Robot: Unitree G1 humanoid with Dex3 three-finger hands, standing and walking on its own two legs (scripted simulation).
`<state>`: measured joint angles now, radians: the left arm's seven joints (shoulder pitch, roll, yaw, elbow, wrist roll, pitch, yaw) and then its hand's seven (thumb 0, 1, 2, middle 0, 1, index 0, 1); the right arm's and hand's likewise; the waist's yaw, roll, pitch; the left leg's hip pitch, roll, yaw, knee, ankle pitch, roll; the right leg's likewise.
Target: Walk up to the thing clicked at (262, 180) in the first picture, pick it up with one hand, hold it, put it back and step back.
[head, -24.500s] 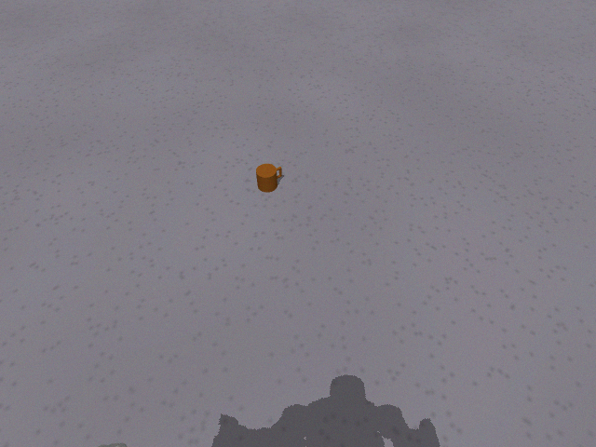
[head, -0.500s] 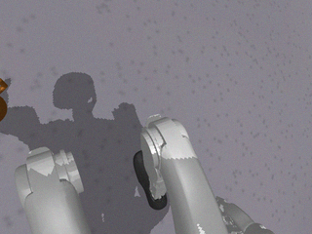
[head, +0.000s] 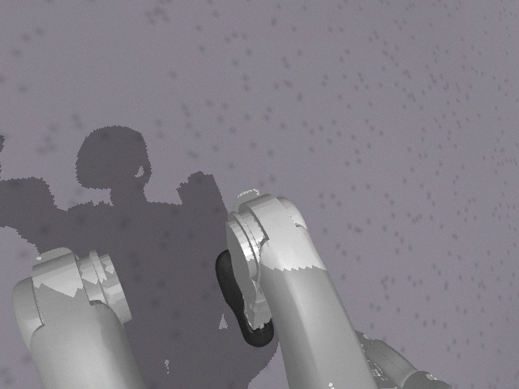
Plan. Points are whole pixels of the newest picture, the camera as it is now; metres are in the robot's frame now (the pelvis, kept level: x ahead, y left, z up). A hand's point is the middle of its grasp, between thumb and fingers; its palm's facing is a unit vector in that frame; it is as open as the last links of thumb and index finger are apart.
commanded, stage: close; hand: left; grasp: from above
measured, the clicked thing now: out of the picture +0.46 +0.29 -0.25
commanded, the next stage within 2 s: settle in 0.98 s
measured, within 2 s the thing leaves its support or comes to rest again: leaves its support in 1.48 s
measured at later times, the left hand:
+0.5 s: hand out of the picture +0.43 +0.31 -0.22, palm faces -0.44 -0.14 -0.89, open 12.2 cm
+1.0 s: hand out of the picture +0.43 +0.31 -0.22, palm faces -0.44 -0.13 -0.89, open 12.1 cm
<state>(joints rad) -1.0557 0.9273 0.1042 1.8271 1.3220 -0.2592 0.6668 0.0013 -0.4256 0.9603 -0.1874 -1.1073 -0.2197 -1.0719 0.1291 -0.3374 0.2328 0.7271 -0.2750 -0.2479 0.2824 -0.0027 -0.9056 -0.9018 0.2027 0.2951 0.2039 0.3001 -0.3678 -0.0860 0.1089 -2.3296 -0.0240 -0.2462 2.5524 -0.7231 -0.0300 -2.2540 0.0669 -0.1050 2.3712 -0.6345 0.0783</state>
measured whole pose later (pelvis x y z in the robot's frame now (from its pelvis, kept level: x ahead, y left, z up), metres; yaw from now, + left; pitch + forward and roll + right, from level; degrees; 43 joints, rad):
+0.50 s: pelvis +0.00 +0.00 +0.00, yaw +0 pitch +28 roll -13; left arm -1.06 0.93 0.10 1.83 1.31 -0.25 0.66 -0.01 -0.35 0.93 -0.32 -1.07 -0.33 -1.04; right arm 0.13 -0.35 0.23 0.71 -0.26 -0.26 0.27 0.00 -0.91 -0.90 0.20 0.29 0.20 0.30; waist -0.37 -0.09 0.11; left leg -2.32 -0.02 -0.24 2.54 -0.71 -0.03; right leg -2.25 0.06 -0.11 2.35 -0.63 0.07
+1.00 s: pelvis +0.00 +0.00 +0.01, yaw +0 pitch +28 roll -12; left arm -1.06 0.93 0.09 1.82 1.30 -0.25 0.67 -0.01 -0.35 0.92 -0.43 -1.06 -0.34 -1.05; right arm 0.13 -0.35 0.24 0.70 -0.26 -0.25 0.26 0.00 -0.91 -0.90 0.20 0.29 0.20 0.30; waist -0.37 -0.09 0.12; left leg -2.32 -0.02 -0.24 2.53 -0.72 -0.03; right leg -2.24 0.06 -0.11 2.35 -0.63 0.07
